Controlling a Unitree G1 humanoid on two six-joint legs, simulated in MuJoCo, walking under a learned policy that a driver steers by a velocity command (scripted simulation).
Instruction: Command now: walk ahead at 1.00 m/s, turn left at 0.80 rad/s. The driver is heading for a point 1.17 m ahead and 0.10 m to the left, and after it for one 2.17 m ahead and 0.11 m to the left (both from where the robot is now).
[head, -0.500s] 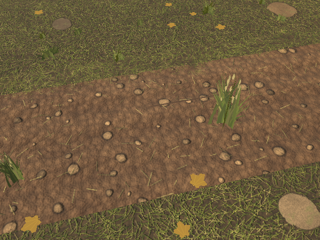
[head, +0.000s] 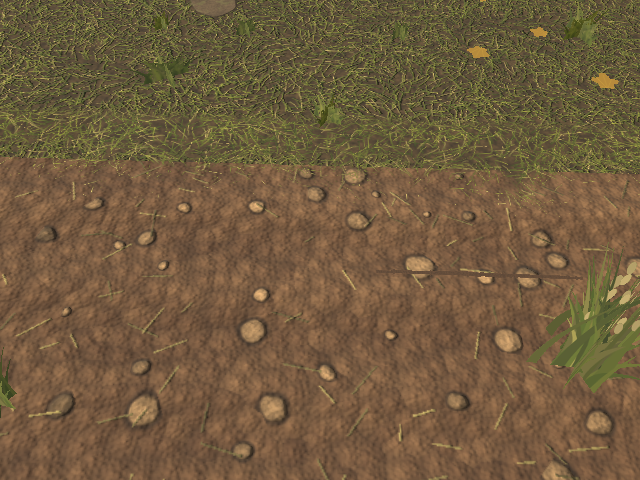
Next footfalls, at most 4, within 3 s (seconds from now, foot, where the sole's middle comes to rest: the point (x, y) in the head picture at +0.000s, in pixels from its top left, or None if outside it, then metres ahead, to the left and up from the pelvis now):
0.04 left None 0.23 0.04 -0.73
0.48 right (309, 358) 0.70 0.04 -0.73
0.90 left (212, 225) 1.07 0.29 -0.73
1.26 right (322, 154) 1.35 0.02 -0.73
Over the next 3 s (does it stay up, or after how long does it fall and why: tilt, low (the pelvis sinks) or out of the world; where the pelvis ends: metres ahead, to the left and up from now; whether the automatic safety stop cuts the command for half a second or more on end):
stays up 1.28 0.15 0.04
